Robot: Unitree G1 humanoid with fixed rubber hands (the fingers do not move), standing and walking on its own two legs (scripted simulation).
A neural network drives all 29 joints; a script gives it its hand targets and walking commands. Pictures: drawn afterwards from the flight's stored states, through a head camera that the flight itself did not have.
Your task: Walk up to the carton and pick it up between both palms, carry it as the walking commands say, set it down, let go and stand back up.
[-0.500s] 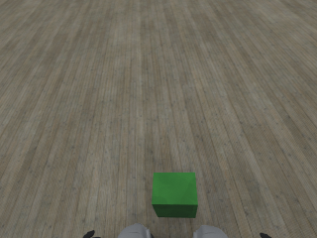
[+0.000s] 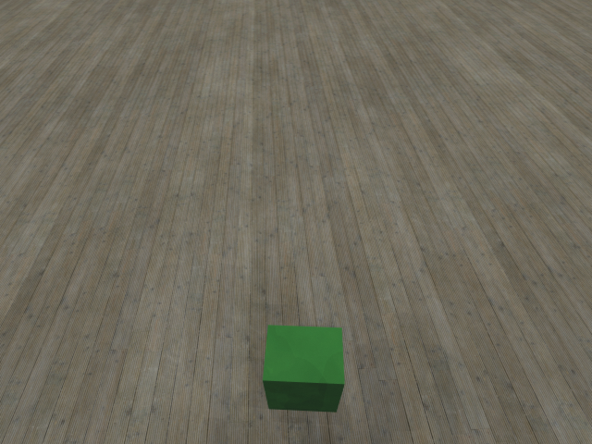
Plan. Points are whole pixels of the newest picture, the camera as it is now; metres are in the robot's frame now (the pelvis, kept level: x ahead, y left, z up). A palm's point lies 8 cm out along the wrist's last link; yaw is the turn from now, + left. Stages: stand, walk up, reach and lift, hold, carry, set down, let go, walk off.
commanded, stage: walk up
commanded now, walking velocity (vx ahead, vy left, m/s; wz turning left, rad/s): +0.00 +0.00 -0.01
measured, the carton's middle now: (303, 370) +0.43 -0.01 -0.64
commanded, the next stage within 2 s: stand in 1.12 s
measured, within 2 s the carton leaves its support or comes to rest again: neither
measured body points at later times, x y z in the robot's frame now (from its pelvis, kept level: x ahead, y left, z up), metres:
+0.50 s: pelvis +0.05 -0.01 +0.00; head +0.08 -0.02 +0.44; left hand +0.02 +0.21 -0.16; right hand +0.08 -0.26 -0.17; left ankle +0.04 +0.12 -0.73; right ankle +0.02 -0.13 -0.74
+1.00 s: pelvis +0.10 +0.01 -0.01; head +0.12 +0.00 +0.44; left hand +0.10 +0.25 -0.16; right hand +0.10 -0.23 -0.17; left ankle +0.06 +0.12 -0.74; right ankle +0.02 -0.13 -0.74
